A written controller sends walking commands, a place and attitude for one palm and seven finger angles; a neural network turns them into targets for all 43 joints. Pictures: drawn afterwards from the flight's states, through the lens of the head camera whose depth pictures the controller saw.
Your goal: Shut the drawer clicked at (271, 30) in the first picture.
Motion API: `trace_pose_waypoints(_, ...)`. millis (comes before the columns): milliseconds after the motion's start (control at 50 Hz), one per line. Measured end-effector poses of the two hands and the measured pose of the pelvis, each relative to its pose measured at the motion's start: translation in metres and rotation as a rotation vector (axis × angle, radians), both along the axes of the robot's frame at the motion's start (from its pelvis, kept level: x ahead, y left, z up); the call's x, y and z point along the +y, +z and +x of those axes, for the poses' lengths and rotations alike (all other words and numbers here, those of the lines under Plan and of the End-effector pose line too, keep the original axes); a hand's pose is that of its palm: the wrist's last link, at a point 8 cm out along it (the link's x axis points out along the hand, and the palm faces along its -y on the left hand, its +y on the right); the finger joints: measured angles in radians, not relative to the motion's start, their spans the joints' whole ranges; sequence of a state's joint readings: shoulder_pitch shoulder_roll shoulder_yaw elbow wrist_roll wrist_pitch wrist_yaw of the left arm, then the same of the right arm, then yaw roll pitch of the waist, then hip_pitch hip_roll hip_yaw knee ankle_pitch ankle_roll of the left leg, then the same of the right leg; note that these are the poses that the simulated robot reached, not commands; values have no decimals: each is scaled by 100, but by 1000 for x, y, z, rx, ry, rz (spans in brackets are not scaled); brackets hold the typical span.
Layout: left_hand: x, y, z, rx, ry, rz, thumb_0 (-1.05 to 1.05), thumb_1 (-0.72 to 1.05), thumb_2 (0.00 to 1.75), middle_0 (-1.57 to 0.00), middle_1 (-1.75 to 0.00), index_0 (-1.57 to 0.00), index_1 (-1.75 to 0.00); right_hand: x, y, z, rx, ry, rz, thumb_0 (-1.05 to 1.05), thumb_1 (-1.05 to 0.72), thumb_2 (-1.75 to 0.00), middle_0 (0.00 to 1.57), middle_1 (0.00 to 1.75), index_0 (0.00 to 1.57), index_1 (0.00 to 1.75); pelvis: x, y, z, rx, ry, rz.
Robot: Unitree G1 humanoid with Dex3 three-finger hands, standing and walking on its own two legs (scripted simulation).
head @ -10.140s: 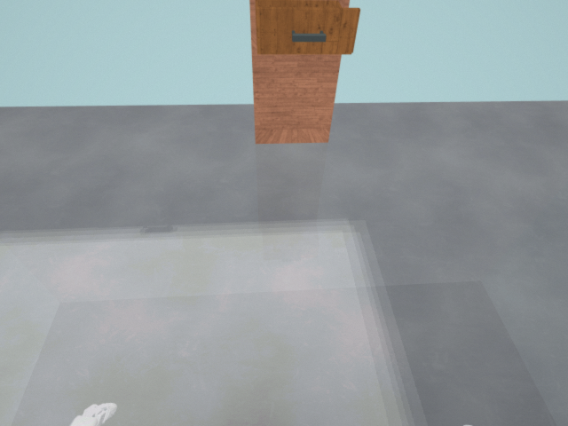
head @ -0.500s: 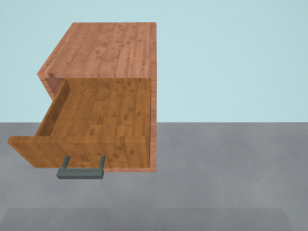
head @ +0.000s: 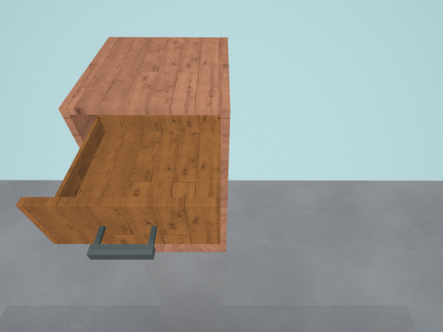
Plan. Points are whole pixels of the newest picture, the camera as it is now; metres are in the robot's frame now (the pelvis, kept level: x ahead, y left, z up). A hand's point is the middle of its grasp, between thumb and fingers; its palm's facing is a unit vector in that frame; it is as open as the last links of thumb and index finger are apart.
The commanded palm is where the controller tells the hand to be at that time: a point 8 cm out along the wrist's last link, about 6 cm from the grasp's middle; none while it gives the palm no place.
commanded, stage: look again from close up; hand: left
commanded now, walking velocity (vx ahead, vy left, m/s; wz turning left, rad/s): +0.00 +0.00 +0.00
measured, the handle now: (124, 241) +0.30 +0.22 -0.03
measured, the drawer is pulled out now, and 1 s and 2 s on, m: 0.28 0.24 0.24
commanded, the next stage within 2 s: raise the hand and make a fist in 0.40 s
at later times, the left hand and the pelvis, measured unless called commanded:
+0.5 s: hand out of the picture +0.00 +0.19 -0.17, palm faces +0.02 -0.98 -0.17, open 7.4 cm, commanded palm +0.10 +0.24 -0.06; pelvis +0.01 +0.03 +0.01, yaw -1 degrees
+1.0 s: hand out of the picture +0.11 +0.18 -0.01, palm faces +0.16 -0.98 -0.08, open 5.6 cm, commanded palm +0.09 +0.23 -0.02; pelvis -0.05 -0.01 -0.09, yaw +2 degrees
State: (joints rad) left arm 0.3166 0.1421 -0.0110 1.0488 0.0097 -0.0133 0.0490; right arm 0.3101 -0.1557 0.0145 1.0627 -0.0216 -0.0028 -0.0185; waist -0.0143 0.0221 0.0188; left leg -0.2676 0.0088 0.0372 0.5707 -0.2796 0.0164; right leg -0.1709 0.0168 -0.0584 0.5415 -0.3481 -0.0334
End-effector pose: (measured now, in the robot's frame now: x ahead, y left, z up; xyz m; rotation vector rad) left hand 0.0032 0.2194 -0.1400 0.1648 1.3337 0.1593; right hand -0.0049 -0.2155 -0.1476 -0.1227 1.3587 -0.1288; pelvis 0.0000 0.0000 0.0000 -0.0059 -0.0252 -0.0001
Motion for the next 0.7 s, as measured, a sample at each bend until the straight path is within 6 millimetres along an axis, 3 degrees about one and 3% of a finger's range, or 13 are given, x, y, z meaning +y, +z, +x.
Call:
trace_pose_waypoints(180, 14, -2, 8, -11, -4, -15, 0, 91, 90, -20, -30, -20, -30, 5, 9, 11, -16, 14, -33, 1, -92, -90, 20, 30, 20, 30, 12, 3, 1, 9, -5, 2)
trace_pose_waypoints(520, 25, -5, -10, 67, 7, -32, 0, 91, 90, -20, -30, -20, -30, 16, 15, 22, -8, 19, -55, 1, -92, -90, 20, 30, 20, 30, 28, 6, 9, 11, -9, -4)
trace_pose_waypoints(560, 31, 14, 17, -97, 80, -17, 1, 91, 90, -20, -30, -20, -31, 15, 21, 32, -107, 15, -70, 1, -92, -90, 20, 30, 20, 30, 29, 4, 7, 16, -8, -1)
trace_pose_waypoints(600, 44, 52, 60, -381, 85, 60, 2, 94, 90, -21, -31, -21, -32, 12, 27, 48, -257, 21, -83, 1, -92, -90, 20, 30, 20, 30, 29, 3, 5, 24, -11, 17)
trace_pose_waypoints(660, 45, 112, 122, -755, 57, 85, 2, 94, 90, -23, -34, -23, -34, 8, 34, 79, -454, 38, -79, 1, -91, -90, 20, 30, 20, 30, 30, -2, -2, 37, 13, 24)
trace_pose_waypoints(680, 41, 129, 138, -858, 38, 79, 2, 94, 90, -24, -35, -24, -36, 6, 36, 90, -512, 47, -79, 1, -91, -90, 20, 30, 20, 30, 30, -4, -4, 46, 18, 17)
trace_pose_waypoints(700, 40, 131, 142, -876, 38, 78, 2, 94, 90, -26, -37, -24, -37, 4, 39, 101, -567, 52, -79, 1, -91, -90, 20, 30, 20, 30, 30, -6, -7, 60, 16, 12)
